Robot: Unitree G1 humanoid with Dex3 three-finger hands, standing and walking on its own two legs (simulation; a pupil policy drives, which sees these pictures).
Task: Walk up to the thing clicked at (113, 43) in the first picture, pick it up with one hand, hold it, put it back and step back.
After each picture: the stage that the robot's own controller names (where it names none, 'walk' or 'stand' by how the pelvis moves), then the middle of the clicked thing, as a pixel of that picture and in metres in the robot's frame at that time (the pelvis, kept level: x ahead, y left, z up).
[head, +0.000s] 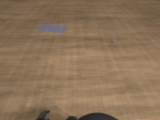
stand; (113, 42) +1.81 -0.52 -0.72
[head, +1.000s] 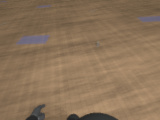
walk; (97, 44) +1.73 -0.06 -0.70
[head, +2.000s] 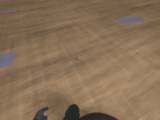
walk; (79, 59) +1.13 +0.28 -0.71
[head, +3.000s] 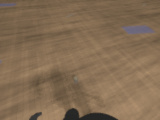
walk; (75, 79) +0.66 +0.22 -0.70
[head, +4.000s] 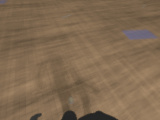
walk; (70, 100) +0.34 +0.18 -0.70
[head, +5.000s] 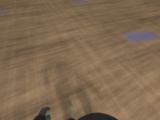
stand; (71, 110) +0.27 +0.20 -0.72
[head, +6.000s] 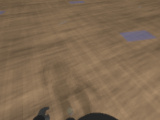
stand; (70, 111) +0.25 +0.20 -0.71
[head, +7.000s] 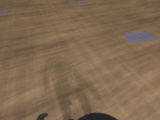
stand; (71, 109) +0.28 +0.20 -0.73
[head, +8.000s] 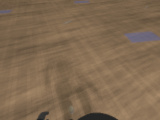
stand; (71, 109) +0.27 +0.20 -0.73
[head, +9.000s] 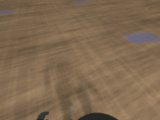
stand; (71, 110) +0.27 +0.20 -0.73
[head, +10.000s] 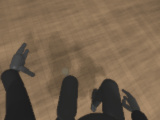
go down; (65, 72) +0.36 +0.19 -0.39
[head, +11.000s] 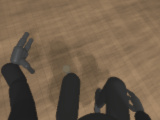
go down; (66, 69) +0.37 +0.18 -0.32
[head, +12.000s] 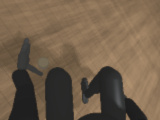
close in; (43, 63) +0.37 +0.22 -0.23
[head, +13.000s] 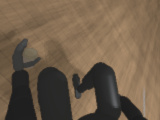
close; (29, 58) +0.40 +0.23 -0.22
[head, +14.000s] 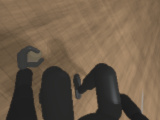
lift; (33, 58) +0.38 +0.22 -0.23
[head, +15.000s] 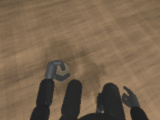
lift; (62, 73) +0.32 +0.19 -0.04
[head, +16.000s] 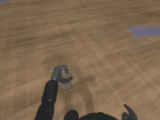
hold; (66, 78) +0.31 +0.17 +0.00
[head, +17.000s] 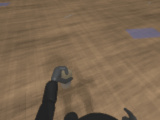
hold; (66, 78) +0.31 +0.17 +0.00
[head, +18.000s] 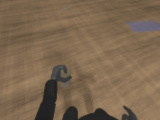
crouch; (65, 77) +0.32 +0.17 -0.03
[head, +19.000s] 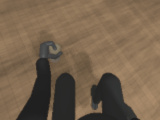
lower; (55, 53) +0.45 +0.20 -0.10
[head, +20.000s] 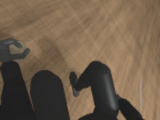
lower; (18, 52) +0.44 +0.25 -0.23
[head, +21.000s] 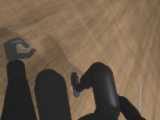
lower; (24, 51) +0.43 +0.25 -0.24
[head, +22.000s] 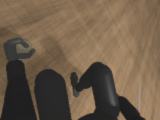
lower; (23, 51) +0.43 +0.25 -0.24
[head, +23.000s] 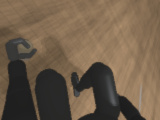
lower; (25, 51) +0.43 +0.24 -0.24
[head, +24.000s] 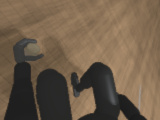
open; (30, 53) +0.42 +0.22 -0.24
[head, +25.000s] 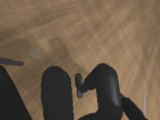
stand; (35, 55) +0.40 +0.22 -0.23
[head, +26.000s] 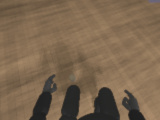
walk; (72, 78) +0.38 +0.16 -0.50
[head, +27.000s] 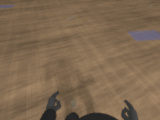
stand; (73, 103) +0.33 +0.16 -0.67
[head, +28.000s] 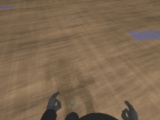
stand; (73, 103) +0.34 +0.17 -0.67
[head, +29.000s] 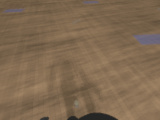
stand; (76, 104) +0.34 +0.16 -0.72
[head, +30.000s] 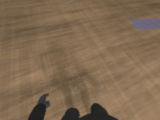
walk; (76, 89) +0.39 +0.11 -0.71
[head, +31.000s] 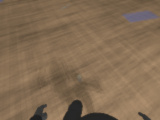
walk; (79, 78) +0.59 +0.17 -0.69
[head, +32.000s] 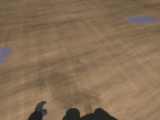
walk; (80, 62) +0.93 +0.17 -0.70
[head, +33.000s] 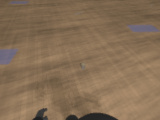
stand; (83, 66) +0.96 +0.13 -0.71
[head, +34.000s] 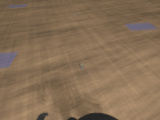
stand; (82, 66) +0.97 +0.16 -0.73
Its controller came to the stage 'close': yes
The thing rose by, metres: 0.71
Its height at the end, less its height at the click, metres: +0.00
